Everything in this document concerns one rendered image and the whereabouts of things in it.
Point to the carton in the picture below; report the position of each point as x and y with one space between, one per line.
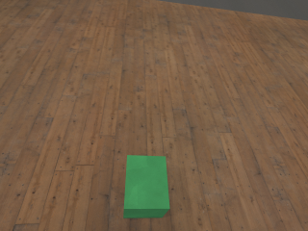
146 187

